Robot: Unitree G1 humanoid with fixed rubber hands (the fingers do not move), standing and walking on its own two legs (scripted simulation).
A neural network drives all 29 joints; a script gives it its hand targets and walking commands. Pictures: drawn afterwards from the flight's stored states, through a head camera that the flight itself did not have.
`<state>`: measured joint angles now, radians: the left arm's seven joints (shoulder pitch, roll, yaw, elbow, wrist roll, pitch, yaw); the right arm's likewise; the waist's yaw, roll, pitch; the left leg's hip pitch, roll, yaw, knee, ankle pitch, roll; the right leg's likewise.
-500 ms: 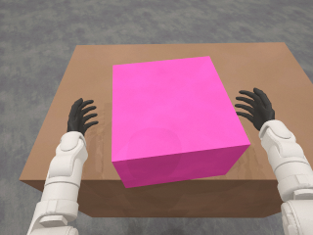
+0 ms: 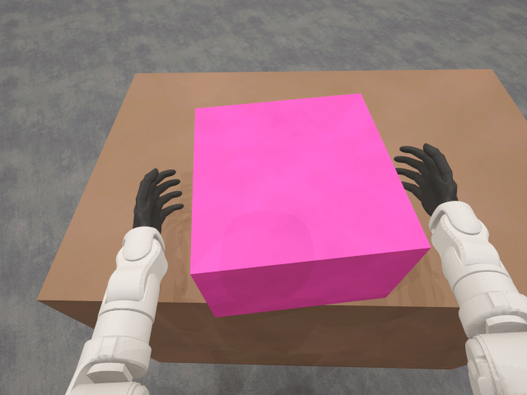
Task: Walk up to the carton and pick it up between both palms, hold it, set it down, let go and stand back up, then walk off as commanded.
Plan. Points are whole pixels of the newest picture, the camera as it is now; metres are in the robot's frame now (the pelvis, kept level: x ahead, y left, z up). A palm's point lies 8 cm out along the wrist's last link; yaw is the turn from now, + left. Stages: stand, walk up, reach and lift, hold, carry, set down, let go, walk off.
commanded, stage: reach and lift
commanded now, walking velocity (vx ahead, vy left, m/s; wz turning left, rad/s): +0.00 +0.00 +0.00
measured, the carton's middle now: (289, 202) +0.42 +0.01 +0.03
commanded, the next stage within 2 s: none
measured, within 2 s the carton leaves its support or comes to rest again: leaves its support in 1.56 s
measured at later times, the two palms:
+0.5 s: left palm (168, 215) +0.36 +0.19 +0.05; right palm (418, 198) +0.41 -0.19 +0.05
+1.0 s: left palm (169, 216) +0.36 +0.19 +0.05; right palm (417, 198) +0.41 -0.19 +0.05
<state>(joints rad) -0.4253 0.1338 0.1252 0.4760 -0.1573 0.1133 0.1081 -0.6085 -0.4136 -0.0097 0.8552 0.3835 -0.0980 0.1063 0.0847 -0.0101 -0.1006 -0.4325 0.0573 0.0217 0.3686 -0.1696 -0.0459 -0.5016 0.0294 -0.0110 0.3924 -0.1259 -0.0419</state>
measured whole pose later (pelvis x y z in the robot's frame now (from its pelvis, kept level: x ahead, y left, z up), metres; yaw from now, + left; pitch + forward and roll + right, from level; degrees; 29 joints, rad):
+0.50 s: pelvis -0.01 +0.00 +0.00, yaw +0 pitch +13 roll +1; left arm -0.49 0.06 0.13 0.52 -0.10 0.08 0.16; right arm -0.65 -0.32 -0.01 0.89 0.30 -0.10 0.06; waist 0.07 -0.01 -0.09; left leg -0.43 0.06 0.02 0.37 -0.16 -0.05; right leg -0.50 0.03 -0.01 0.39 -0.12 -0.04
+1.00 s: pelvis -0.01 +0.00 +0.00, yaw +0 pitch +13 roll +1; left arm -0.49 0.06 0.13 0.56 -0.09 0.01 0.17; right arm -0.65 -0.31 -0.01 0.89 0.29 -0.10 0.06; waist 0.07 -0.01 -0.09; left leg -0.43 0.06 0.02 0.37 -0.16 -0.05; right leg -0.50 0.03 -0.01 0.39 -0.12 -0.04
